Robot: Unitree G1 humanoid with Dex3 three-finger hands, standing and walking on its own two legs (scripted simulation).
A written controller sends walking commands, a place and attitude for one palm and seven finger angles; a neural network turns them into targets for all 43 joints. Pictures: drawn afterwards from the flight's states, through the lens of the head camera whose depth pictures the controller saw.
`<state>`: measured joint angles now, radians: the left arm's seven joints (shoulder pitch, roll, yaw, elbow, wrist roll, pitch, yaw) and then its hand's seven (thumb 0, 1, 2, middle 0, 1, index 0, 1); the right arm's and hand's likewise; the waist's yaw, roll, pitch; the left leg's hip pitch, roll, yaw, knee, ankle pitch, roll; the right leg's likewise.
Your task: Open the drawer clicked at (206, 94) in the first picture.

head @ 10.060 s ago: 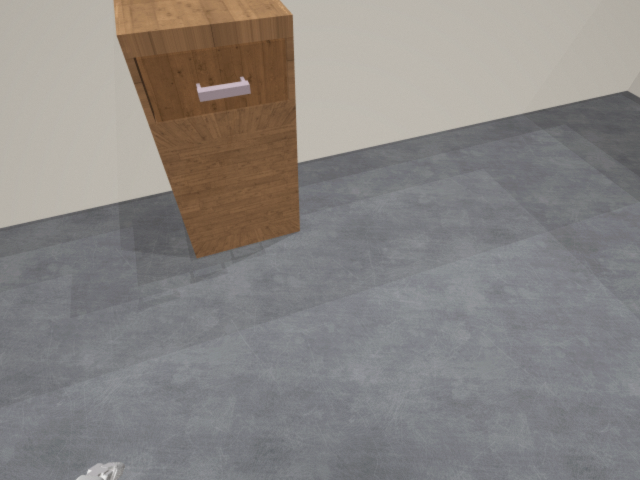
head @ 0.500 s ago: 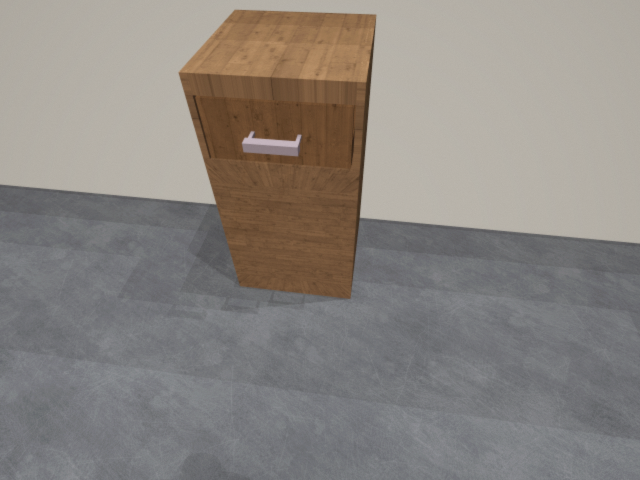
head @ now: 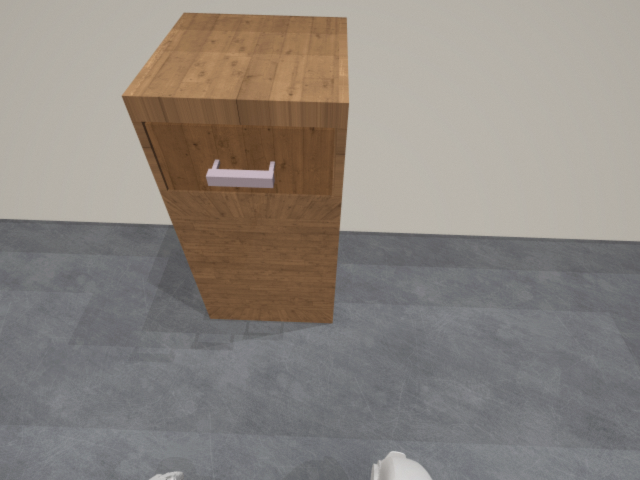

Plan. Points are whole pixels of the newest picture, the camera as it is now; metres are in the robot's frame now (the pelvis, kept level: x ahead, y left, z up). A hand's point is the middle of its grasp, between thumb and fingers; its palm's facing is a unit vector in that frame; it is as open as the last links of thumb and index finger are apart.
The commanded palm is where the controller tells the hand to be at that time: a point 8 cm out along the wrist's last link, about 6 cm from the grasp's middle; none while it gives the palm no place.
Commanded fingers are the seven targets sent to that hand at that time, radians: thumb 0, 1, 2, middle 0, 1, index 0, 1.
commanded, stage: take the last steps up to it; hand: left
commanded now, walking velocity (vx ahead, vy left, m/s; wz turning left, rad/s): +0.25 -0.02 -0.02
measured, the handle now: (242, 171) +0.72 +0.19 -0.06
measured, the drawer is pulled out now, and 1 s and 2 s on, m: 0.00 0.00 0.00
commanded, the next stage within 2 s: come to a stop and stand still in 0.24 s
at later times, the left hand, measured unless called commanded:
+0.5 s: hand (217, 470) +0.17 +0.16 -0.18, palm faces +0.08 -0.98 -0.19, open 7.3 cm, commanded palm none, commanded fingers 0.00 0.90 0.90 -0.20 -0.30 -0.20 -0.30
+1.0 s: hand (247, 436) +0.22 +0.12 -0.16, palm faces +0.01 -0.96 -0.29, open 7.4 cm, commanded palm none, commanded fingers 0.00 0.90 0.90 -0.20 -0.30 -0.20 -0.30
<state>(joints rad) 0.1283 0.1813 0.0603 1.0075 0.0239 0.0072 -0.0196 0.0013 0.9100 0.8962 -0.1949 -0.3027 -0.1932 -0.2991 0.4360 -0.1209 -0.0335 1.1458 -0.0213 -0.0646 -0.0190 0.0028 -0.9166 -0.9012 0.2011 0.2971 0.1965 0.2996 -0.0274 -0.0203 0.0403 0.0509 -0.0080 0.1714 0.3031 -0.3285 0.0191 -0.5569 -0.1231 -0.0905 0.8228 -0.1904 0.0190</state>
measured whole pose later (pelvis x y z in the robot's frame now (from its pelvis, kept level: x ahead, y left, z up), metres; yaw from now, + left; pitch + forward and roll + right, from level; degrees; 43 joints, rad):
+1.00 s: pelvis +0.17 -0.08 +0.00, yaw -1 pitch +0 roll +2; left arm 0.22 0.16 0.03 1.01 0.03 0.02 0.02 0.00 0.91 0.90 -0.20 -0.30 -0.20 -0.30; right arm 0.16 -0.22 -0.07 1.05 -0.01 0.06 -0.02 0.01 -0.91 -0.90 0.20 0.30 0.20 0.30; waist 0.00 0.05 0.06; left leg -0.39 0.02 0.01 0.86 -0.45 -0.01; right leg -0.23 -0.02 -0.07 0.56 -0.33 -0.06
